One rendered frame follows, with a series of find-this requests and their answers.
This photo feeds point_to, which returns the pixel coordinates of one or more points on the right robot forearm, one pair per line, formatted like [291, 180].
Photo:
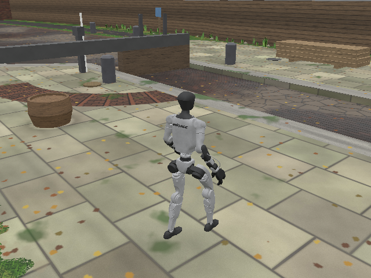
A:
[208, 160]

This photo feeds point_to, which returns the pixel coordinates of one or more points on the robot torso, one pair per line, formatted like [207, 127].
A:
[184, 140]

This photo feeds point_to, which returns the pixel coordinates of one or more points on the robot right upper arm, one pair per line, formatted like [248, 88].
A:
[200, 127]

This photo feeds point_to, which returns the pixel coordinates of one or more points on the left robot forearm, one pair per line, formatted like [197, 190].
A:
[170, 144]

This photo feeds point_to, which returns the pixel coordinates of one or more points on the robot left upper arm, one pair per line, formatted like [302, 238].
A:
[168, 129]

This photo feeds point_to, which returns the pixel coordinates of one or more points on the robot right hand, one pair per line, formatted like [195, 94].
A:
[220, 174]

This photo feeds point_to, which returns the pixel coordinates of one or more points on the right robot thigh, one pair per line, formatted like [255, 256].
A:
[202, 173]

